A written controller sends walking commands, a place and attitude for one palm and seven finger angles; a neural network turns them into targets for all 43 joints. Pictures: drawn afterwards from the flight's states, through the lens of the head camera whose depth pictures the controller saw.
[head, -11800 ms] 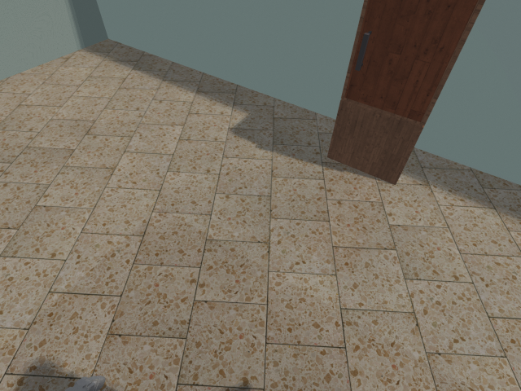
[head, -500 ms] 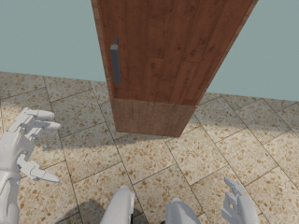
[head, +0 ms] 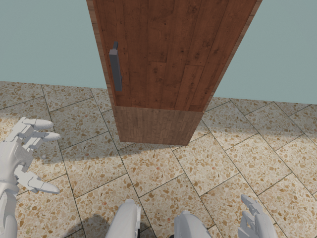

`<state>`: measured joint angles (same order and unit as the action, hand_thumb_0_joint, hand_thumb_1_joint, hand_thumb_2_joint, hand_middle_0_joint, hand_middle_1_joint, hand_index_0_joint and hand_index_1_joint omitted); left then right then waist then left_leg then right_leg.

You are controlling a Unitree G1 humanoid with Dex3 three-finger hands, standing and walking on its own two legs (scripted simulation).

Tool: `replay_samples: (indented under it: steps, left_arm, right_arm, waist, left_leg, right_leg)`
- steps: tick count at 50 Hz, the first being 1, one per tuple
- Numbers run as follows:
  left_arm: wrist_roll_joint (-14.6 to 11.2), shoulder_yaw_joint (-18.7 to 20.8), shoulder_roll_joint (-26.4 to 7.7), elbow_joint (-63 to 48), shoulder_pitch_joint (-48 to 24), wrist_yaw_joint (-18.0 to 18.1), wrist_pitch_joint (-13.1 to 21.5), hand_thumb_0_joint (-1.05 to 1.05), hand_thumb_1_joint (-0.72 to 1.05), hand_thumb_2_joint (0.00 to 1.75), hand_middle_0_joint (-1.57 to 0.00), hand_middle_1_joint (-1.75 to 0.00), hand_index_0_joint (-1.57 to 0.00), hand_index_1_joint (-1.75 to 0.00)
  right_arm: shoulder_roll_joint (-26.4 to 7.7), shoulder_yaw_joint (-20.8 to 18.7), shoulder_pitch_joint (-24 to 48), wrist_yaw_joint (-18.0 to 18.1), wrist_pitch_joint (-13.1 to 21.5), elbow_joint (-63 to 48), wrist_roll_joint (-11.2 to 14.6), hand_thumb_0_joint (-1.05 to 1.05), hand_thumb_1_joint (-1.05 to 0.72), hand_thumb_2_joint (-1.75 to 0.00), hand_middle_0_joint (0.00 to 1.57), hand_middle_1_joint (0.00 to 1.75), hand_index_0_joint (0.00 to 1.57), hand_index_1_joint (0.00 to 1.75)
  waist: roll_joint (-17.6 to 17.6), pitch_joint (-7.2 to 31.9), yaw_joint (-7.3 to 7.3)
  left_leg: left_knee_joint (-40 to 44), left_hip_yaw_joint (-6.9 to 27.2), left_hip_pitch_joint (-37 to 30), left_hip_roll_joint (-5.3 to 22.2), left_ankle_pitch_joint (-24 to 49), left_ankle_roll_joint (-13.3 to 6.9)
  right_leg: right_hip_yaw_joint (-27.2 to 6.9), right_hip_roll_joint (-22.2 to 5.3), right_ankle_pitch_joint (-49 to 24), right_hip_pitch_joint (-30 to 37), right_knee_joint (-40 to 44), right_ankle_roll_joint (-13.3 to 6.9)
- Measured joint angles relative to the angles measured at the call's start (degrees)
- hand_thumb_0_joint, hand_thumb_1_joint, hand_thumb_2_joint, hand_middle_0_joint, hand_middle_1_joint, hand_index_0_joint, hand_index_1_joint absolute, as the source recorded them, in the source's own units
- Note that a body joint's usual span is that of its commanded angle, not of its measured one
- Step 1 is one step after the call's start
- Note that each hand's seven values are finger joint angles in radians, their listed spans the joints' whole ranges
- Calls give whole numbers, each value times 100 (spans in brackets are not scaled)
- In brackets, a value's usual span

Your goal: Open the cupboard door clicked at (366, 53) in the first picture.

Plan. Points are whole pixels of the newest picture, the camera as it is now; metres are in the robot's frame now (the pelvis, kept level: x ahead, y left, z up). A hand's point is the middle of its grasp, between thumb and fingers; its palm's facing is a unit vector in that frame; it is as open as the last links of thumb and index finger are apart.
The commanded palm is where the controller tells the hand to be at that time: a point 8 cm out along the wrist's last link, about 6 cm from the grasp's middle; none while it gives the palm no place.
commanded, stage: raise the hand with hooked fingers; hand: left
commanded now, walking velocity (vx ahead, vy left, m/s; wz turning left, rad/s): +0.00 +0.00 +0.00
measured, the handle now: (117, 67) +0.58 +0.17 +0.02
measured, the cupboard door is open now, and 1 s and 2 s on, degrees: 0 0 0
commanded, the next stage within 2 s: move the hooked fingers beside the handle in 0.04 s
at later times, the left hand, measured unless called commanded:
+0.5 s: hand (59, 134) +0.34 +0.26 +0.03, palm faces +0.01 -1.00 -0.04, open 13.9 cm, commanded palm +0.32 +0.30 +0.04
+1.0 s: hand (75, 108) +0.42 +0.25 +0.02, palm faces +0.03 -1.00 -0.03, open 13.9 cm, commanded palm +0.41 +0.29 +0.03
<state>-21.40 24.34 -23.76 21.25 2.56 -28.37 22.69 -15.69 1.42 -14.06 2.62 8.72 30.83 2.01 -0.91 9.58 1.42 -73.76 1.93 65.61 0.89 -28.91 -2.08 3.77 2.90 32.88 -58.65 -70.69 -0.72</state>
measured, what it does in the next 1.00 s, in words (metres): stands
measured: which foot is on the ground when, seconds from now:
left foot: down 0.00-1.00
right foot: down 0.00-1.00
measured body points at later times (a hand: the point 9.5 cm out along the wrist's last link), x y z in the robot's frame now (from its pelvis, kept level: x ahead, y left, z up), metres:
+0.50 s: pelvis +0.00 +0.00 +0.00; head +0.12 +0.03 +0.43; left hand +0.33 +0.32 +0.04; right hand +0.16 -0.25 -0.09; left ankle +0.05 +0.09 -0.62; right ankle +0.01 -0.12 -0.62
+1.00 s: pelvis +0.00 +0.00 -0.01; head +0.13 +0.03 +0.42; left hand +0.41 +0.30 +0.03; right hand +0.10 -0.27 -0.11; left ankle +0.05 +0.09 -0.62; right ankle +0.01 -0.12 -0.62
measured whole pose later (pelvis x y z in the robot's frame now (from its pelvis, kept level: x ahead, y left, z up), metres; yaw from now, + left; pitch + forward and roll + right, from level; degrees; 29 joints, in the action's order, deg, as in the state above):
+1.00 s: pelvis +0.00 +0.00 -0.01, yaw -1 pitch +24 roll -4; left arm -12.8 24.1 -26.8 45.7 -26.9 -22.0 23.9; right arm -15.8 1.5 -16.2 1.7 2.3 34.8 0.9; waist -0.9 9.8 5.0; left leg -75.7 0.9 70.5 1.6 -29.8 -2.3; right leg 2.7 3.5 33.3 -64.1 -72.8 -0.4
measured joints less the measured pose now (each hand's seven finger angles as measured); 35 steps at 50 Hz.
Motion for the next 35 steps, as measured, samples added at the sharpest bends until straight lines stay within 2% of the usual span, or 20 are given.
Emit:
replay_samples:
  steps: [9, 15, 20, 25, 30, 35]
  left_arm:
    - [-26, 34, 46, 31, -48, 35, 55, -1, -49, 30, -31, -120, -30, -120]
    - [92, -93, 48, 294, -473, 6, 7, -1, -50, 30, -30, -120, -30, -120]
    - [216, -175, 57, 397, -859, 69, -81, -1, -50, 30, -30, -120, -30, -120]
    - [336, -129, -4, 507, -1104, 285, -129, -1, -49, 30, -31, -120, -30, -120]
    - [413, -109, -48, 848, -1383, 474, -150, -1, -49, 30, -30, -120, -30, -120]
    - [538, -163, -48, 1315, -1764, 516, -84, -1, -49, 30, -30, -120, -30, -120]
  right_arm:
    - [16, 23, 69, 8, 48, -42, -24, 1, -90, -90, 20, 30, 21, 30]
    - [-36, 28, 121, 37, 51, 30, -32, 1, -90, -90, 20, 30, 21, 30]
    - [-19, 28, 174, 45, 2, 84, -46, 1, -90, -90, 20, 30, 21, 30]
    - [23, 23, 109, 5, -109, 82, -57, 1, -90, -90, 20, 30, 21, 30]
    - [14, 18, -14, -34, -227, 132, -56, 1, -90, -90, 20, 30, 21, 30]
    - [-12, 20, -111, -35, -321, 232, -61, 1, -90, -90, 20, 30, 21, 30]
  waist:
    - [4, 44, -68]
    - [2, 35, -87]
    - [24, -17, -9]
    - [32, 0, 85]
    - [-6, 38, 125]
    - [-9, 37, 155]
  left_leg:
    - [-6, 6, -9, -5, -42, 6]
    - [-122, 49, 121, -29, -78, 7]
    - [-165, 34, 192, -9, -88, 7]
    - [-102, -26, 186, 21, -73, 0]
    - [-46, -66, 186, 23, -56, -14]
    - [-66, -80, 249, 19, -56, -24]
  right_leg:
    - [5, -2, 41, 15, 0, -3]
    - [52, -20, 95, -87, -104, -6]
    - [35, -3, 93, -168, -145, -6]
    - [-28, 18, 56, -196, -98, 7]
    - [-69, 15, 35, -216, -57, 23]
    - [-80, 10, 40, -285, -89, 29]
